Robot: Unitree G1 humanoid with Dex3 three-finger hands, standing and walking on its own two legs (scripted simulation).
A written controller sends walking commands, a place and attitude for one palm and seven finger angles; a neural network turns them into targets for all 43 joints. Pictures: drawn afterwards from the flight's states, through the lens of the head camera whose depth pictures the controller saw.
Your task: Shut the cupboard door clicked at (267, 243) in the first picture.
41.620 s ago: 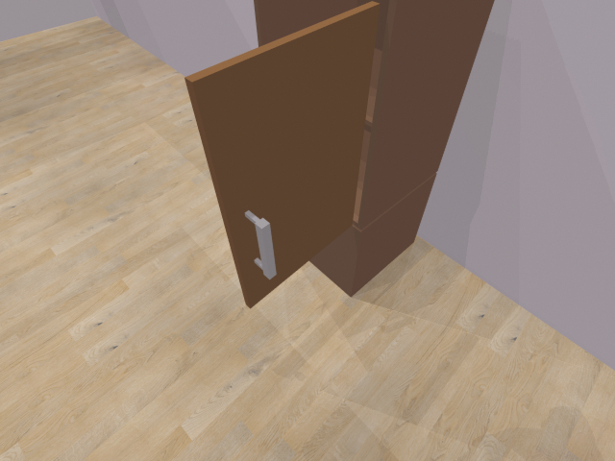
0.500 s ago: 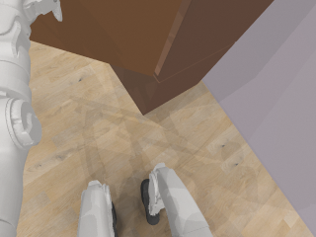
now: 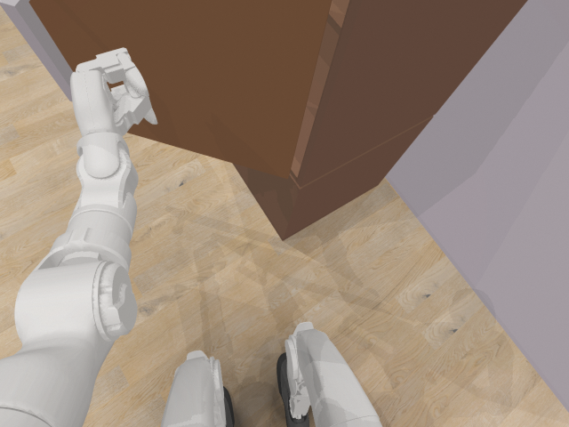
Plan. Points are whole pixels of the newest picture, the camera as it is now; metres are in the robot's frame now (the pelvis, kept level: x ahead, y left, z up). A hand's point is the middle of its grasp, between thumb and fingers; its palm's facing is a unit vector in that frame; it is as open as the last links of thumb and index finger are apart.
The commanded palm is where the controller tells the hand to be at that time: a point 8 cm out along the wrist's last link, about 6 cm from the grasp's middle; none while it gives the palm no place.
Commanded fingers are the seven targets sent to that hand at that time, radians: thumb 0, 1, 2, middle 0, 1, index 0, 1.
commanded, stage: pull the fist back off the door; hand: left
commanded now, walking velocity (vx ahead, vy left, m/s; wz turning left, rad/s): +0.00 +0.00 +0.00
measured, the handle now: (57, 46) +0.65 +0.23 +0.03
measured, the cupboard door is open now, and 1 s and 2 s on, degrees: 42 42 42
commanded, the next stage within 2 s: draw the hand back to the body in 0.30 s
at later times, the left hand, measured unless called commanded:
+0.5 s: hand (147, 129) +0.51 +0.11 +0.03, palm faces +0.11 -0.99 -0.03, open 3.1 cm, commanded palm +0.45 +0.16 +0.05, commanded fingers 0.00 0.90 0.90 -1.30 -1.50 -1.30 -1.50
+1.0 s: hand (20, 211) +0.36 +0.18 +0.15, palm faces +0.06 -0.99 -0.12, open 3.0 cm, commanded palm +0.32 +0.24 +0.18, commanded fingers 0.00 0.90 0.90 -1.02 -1.20 -1.02 -1.20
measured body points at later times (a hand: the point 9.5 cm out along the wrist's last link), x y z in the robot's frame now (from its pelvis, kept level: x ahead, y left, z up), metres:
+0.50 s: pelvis -0.01 +0.00 +0.00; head +0.15 +0.01 +0.42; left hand +0.50 +0.16 +0.04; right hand +0.05 -0.26 -0.12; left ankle +0.01 +0.11 -0.59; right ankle +0.06 -0.09 -0.59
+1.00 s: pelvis +0.03 +0.01 +0.10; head +0.07 +0.02 +0.55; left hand +0.35 +0.23 +0.16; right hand +0.18 -0.24 +0.01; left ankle +0.00 +0.11 -0.59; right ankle +0.06 -0.09 -0.59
